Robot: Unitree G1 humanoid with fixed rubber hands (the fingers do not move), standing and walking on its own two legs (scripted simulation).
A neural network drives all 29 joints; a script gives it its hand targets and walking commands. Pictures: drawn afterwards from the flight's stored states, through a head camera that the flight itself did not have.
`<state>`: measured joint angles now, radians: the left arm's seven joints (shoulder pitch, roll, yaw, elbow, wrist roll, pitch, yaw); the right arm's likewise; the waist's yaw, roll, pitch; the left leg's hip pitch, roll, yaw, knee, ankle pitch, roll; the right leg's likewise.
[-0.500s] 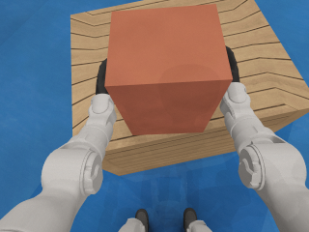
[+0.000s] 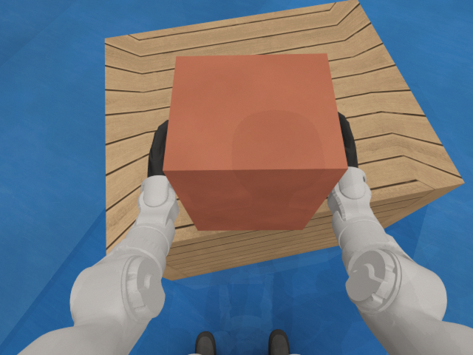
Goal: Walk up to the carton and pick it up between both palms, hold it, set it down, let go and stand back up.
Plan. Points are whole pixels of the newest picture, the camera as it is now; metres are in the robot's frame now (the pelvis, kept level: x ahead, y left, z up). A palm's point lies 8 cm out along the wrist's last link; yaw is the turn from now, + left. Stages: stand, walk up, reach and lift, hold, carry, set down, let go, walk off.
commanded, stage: reach and lift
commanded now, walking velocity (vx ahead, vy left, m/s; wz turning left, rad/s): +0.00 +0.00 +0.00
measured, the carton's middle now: (250, 158) +0.45 -0.01 -0.02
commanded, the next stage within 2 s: none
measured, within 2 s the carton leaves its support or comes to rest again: neither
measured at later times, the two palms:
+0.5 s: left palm (161, 168) +0.42 +0.15 -0.01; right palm (342, 158) +0.43 -0.17 -0.01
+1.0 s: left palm (161, 169) +0.42 +0.15 -0.01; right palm (342, 158) +0.43 -0.17 -0.01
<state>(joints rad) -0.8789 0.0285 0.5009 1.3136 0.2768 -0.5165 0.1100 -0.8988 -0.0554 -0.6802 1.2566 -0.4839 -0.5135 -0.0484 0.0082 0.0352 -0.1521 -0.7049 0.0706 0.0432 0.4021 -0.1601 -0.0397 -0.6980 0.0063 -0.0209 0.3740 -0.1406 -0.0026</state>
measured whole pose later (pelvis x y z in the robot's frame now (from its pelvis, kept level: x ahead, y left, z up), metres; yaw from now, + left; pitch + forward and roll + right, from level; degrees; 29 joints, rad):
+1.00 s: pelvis +0.00 +0.00 +0.00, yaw +1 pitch +27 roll -1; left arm -0.87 0.02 0.49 1.30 0.27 -0.52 0.11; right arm -0.89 -0.07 -0.65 1.31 -0.44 -0.56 -0.08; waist 0.00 0.03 -0.16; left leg -0.71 0.07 0.02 0.40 -0.16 -0.04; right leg -0.70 0.00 -0.04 0.38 -0.15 -0.01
